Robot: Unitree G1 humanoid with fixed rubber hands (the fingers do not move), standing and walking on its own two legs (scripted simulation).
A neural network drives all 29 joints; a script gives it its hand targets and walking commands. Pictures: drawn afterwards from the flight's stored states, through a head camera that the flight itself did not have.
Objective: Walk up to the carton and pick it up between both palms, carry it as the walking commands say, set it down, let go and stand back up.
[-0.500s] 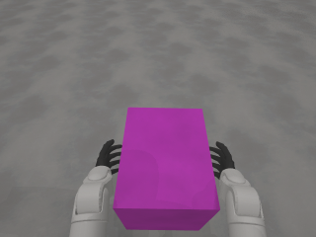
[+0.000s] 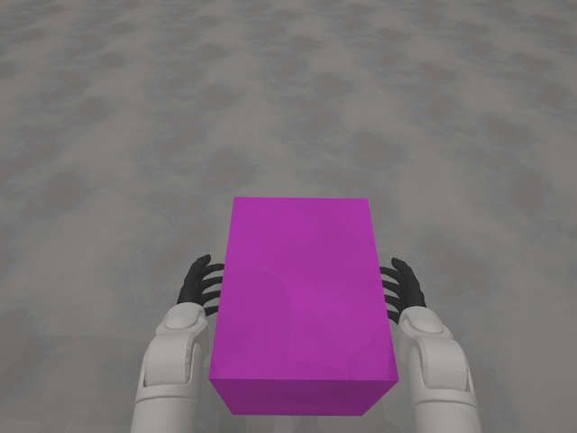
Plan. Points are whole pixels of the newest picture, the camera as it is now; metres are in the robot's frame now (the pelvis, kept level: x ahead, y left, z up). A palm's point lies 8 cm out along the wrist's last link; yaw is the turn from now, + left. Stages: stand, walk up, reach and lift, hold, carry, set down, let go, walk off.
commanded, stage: carry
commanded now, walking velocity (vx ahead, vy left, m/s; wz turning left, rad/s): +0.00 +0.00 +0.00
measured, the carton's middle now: (299, 308) +0.32 +0.00 -0.03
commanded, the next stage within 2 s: none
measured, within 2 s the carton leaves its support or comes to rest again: neither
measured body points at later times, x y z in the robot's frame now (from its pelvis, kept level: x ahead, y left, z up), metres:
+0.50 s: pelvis -0.03 +0.01 -0.01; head -0.04 +0.00 +0.44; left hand +0.24 +0.16 +0.10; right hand +0.23 -0.15 +0.09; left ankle +0.05 +0.15 -0.73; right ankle -0.03 -0.07 -0.73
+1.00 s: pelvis -0.14 +0.03 -0.02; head -0.14 +0.04 +0.43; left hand +0.14 +0.18 +0.07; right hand +0.13 -0.13 +0.07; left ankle +0.02 +0.15 -0.72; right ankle -0.03 -0.06 -0.73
